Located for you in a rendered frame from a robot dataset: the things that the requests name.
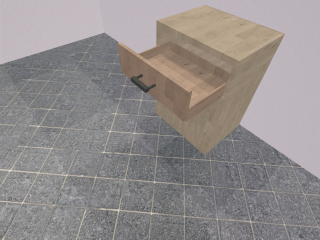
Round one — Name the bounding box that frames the cabinet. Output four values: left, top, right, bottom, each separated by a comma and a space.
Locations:
155, 5, 285, 155

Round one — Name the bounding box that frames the drawer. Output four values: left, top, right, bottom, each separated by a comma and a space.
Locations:
117, 40, 231, 122

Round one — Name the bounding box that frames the handle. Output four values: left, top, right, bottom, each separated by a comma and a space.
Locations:
131, 74, 156, 93

